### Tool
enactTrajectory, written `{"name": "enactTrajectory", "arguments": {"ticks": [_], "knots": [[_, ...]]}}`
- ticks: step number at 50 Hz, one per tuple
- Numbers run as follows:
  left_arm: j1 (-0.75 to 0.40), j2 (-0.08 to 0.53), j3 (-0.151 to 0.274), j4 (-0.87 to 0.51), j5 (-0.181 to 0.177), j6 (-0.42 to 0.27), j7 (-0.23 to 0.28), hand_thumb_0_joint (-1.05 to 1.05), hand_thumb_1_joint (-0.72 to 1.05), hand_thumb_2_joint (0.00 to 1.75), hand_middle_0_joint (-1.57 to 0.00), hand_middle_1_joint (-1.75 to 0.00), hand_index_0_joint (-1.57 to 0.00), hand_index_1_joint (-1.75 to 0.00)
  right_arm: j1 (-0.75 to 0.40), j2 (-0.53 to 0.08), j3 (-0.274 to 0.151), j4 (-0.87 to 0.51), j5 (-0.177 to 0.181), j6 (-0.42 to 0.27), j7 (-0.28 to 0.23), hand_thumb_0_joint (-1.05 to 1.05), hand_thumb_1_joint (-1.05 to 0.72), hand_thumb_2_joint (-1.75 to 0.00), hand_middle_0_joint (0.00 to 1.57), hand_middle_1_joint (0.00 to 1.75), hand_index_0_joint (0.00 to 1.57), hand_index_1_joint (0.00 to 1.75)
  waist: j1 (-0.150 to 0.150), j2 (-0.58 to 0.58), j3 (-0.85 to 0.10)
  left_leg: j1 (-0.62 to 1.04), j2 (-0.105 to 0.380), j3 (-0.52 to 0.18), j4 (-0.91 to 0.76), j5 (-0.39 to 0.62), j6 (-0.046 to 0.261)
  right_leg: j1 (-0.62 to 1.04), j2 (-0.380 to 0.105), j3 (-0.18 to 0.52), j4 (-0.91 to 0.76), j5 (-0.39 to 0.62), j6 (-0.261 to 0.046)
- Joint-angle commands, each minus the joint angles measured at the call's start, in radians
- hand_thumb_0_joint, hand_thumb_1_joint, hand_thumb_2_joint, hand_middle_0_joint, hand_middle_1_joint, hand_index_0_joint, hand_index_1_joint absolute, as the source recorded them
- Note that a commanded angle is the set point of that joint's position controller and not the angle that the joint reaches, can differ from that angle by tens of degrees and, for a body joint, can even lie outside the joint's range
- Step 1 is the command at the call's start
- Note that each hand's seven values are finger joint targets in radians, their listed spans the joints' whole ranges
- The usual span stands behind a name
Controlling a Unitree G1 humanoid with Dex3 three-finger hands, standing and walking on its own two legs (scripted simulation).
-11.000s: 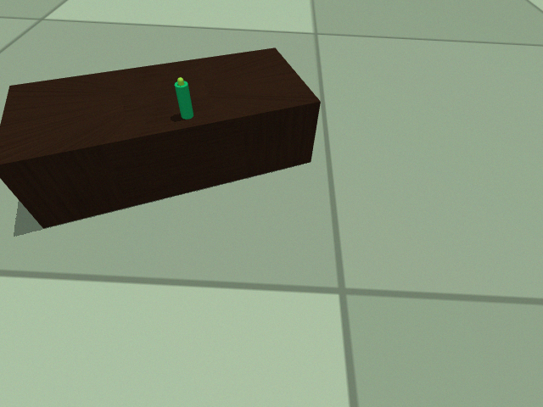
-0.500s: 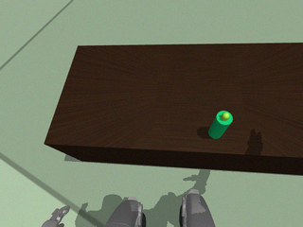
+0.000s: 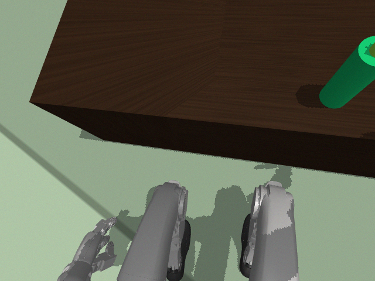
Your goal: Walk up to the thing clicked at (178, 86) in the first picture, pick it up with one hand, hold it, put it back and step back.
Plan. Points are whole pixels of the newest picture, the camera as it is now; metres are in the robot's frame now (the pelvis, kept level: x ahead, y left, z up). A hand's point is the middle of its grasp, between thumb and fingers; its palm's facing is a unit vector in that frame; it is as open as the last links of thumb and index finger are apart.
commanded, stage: close in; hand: right
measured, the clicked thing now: (355, 73) +0.48 -0.28 +0.01
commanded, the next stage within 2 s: rest palm in 0.54 s
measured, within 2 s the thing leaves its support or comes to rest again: neither
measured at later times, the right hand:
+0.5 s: hand (370, 81) +0.47 -0.30 +0.00, palm faces +0.31 +0.95 +0.00, open 17.5 cm
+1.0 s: hand (352, 81) +0.48 -0.28 -0.01, palm faces +0.29 +0.96 -0.01, open 17.1 cm
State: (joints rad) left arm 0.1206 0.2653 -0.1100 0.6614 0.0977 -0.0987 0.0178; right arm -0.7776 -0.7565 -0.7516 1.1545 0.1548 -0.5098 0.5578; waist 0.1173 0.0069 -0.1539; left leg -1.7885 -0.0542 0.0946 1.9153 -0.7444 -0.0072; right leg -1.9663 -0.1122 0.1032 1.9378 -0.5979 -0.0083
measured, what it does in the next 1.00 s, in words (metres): stands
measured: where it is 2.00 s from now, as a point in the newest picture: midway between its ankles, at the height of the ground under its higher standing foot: (212, 258)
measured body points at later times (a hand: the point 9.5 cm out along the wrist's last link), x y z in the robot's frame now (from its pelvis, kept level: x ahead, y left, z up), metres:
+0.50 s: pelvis -0.01 +0.01 -0.01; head +0.19 -0.03 +0.38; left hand +0.10 +0.28 -0.13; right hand +0.45 -0.35 +0.00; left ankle +0.06 +0.12 -0.44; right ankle +0.09 -0.13 -0.44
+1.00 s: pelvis +0.00 +0.02 -0.02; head +0.21 -0.03 +0.38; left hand +0.13 +0.28 -0.15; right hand +0.46 -0.33 -0.01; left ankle +0.06 +0.12 -0.44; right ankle +0.09 -0.13 -0.44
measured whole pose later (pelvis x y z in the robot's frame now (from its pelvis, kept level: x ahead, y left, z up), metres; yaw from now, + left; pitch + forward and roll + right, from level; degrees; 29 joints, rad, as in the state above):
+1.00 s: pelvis +0.00 +0.02 -0.02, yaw -1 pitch +36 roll +5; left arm 0.13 0.26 -0.03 0.64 0.07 0.03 -0.02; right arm -0.78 -0.53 -0.56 0.96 0.13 -0.47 0.23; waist 0.10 -0.01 -0.17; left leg -1.88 -0.06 0.09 2.00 -0.75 0.02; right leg -2.02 -0.12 0.10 1.98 -0.60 0.02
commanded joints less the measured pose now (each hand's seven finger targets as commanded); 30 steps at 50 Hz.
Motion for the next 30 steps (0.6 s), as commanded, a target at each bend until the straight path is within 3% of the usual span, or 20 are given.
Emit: {"name": "enactTrajectory", "arguments": {"ticks": [1,3,6,8,9,13,14,17,18,20,21,25,26,27,30], "knots": [[0.155,0.236,0.097,-0.048,-0.001,0.003,-0.004,0.00,0.89,0.89,-0.19,-0.30,-0.20,-0.30,-0.332,-0.308,0.004,-0.232,0.017,-0.062,-0.074,0.00,0.53,-0.05,0.05,0.04,0.04,0.04,-0.025,-0.302,-0.663,0.023,-0.017,0.006,-0.180,0.195,0.046,0.668,0.012,0.028,-0.171,0.165,-0.008],[0.159,0.244,0.109,-0.063,-0.008,0.012,-0.010,0.00,0.90,0.89,-0.20,-0.30,-0.20,-0.30,-0.350,-0.314,0.002,-0.275,0.004,-0.046,-0.117,0.00,0.54,-0.05,0.04,0.04,0.04,0.04,-0.031,-0.294,-0.689,0.037,-0.016,0.008,-0.180,0.163,0.048,0.641,0.017,0.025,-0.174,0.093,-0.007],[0.164,0.247,0.130,-0.075,-0.019,0.037,-0.018,0.00,0.90,0.89,-0.19,-0.30,-0.20,-0.29,-0.377,-0.260,0.046,-0.372,-0.008,-0.016,-0.175,0.00,0.53,-0.05,0.04,0.04,0.04,0.04,-0.035,-0.309,-0.740,0.053,-0.017,0.013,-0.175,0.151,0.052,0.659,0.018,0.025,-0.188,0.069,-0.004],[0.175,0.241,0.135,-0.079,-0.027,0.049,-0.019,0.00,0.92,0.88,-0.19,-0.30,-0.20,-0.29,-0.367,-0.273,0.042,-0.409,-0.017,0.001,-0.215,0.00,0.52,-0.05,0.04,0.04,0.04,0.04,-0.046,-0.290,-0.758,0.074,-0.017,0.011,-0.181,0.166,0.052,0.659,0.017,0.019,-0.182,0.085,-0.006],[0.176,0.234,0.140,-0.081,-0.031,0.056,-0.019,0.00,0.91,0.88,-0.19,-0.30,-0.20,-0.29,-0.370,-0.257,0.060,-0.410,-0.023,0.011,-0.233,0.00,0.53,-0.04,0.04,0.04,0.04,0.04,-0.037,-0.281,-0.751,0.087,-0.020,0.006,-0.196,0.158,0.053,0.630,0.019,0.007,-0.179,0.074,-0.009],[0.171,0.222,0.144,-0.081,-0.041,0.071,-0.018,0.00,0.91,0.89,-0.19,-0.30,-0.20,-0.29,-0.340,-0.223,0.062,-0.410,-0.019,0.020,-0.283,0.00,0.54,-0.05,0.04,0.05,0.04,0.05,-0.033,-0.232,-0.652,0.073,-0.021,-0.001,-0.211,0.118,0.053,0.532,0.022,-0.002,-0.187,0.011,-0.018],[0.177,0.211,0.141,-0.082,-0.042,0.072,-0.018,0.00,0.91,0.89,-0.19,-0.30,-0.20,-0.29,-0.346,-0.207,0.066,-0.432,-0.016,0.017,-0.289,0.00,0.53,-0.05,0.04,0.04,0.04,0.04,-0.028,-0.224,-0.669,0.100,-0.021,-0.003,-0.215,0.147,0.049,0.534,0.023,-0.006,-0.180,0.039,-0.020],[0.172,0.191,0.132,-0.083,-0.045,0.079,-0.020,0.00,0.90,0.89,-0.19,-0.30,-0.20,-0.30,-0.273,-0.127,0.105,-0.357,-0.016,0.020,-0.296,0.00,0.54,-0.06,0.03,0.05,0.03,0.05,-0.013,-0.177,-0.584,0.093,-0.021,-0.008,-0.216,0.162,0.047,0.479,0.023,-0.009,-0.172,0.048,-0.026],[0.174,0.194,0.136,-0.083,-0.045,0.079,-0.019,0.00,0.90,0.89,-0.19,-0.30,-0.20,-0.30,-0.260,-0.134,0.093,-0.333,-0.015,0.020,-0.297,0.00,0.54,-0.06,0.03,0.05,0.03,0.05,-0.012,-0.158,-0.575,0.109,-0.020,-0.016,-0.222,0.184,0.045,0.462,0.023,-0.011,-0.163,0.066,-0.030],[0.166,0.184,0.129,-0.082,-0.045,0.078,-0.020,0.00,0.91,0.89,-0.20,-0.30,-0.20,-0.30,-0.286,-0.101,0.117,-0.340,-0.008,0.007,-0.298,0.00,0.55,-0.06,0.03,0.05,0.03,0.05,-0.005,-0.159,-0.564,0.106,-0.018,-0.023,-0.222,0.189,0.045,0.454,0.022,-0.013,-0.158,0.070,-0.031],[0.171,0.198,0.141,-0.082,-0.042,0.080,-0.019,0.00,0.90,0.89,-0.20,-0.30,-0.20,-0.30,-0.271,-0.131,0.096,-0.339,-0.012,0.002,-0.302,0.00,0.55,-0.06,0.03,0.05,0.03,0.05,-0.009,-0.156,-0.564,0.121,-0.018,-0.030,-0.225,0.194,0.043,0.441,0.022,-0.015,-0.154,0.075,-0.033],[0.172,0.186,0.137,-0.083,-0.038,0.082,-0.023,0.00,0.91,0.89,-0.20,-0.31,-0.21,-0.30,-0.317,-0.086,0.129,-0.403,-0.006,-0.017,-0.297,0.00,0.54,-0.06,0.03,0.05,0.03,0.05,-0.014,-0.177,-0.637,0.156,-0.017,-0.036,-0.223,0.249,0.041,0.493,0.020,-0.020,-0.146,0.132,-0.030],[0.180,0.205,0.151,-0.074,-0.035,0.086,-0.022,0.00,0.91,0.89,-0.20,-0.31,-0.20,-0.30,-0.290,-0.121,0.103,-0.357,-0.012,-0.014,-0.303,0.00,0.52,-0.06,0.03,0.05,0.03,0.05,-0.022,-0.183,-0.636,0.148,-0.020,-0.035,-0.218,0.248,0.043,0.504,0.018,-0.021,-0.144,0.138,-0.030],[0.174,0.195,0.148,-0.071,-0.032,0.088,-0.024,0.00,0.91,0.89,-0.20,-0.31,-0.20,-0.30,-0.312,-0.098,0.127,-0.374,-0.013,-0.020,-0.303,0.00,0.53,-0.06,0.03,0.05,0.03,0.05,-0.011,-0.190,-0.639,0.162,-0.019,-0.040,-0.217,0.258,0.041,0.490,0.018,-0.021,-0.138,0.143,-0.030],[0.179,0.199,0.155,-0.063,-0.027,0.092,-0.024,0.00,0.91,0.89,-0.20,-0.31,-0.20,-0.30,-0.328,-0.106,0.119,-0.411,-0.017,-0.029,-0.316,0.00,0.53,-0.06,0.03,0.05,0.03,0.05,-0.021,-0.198,-0.668,0.161,-0.021,-0.034,-0.212,0.268,0.042,0.515,0.018,-0.021,-0.136,0.155,-0.028]]}}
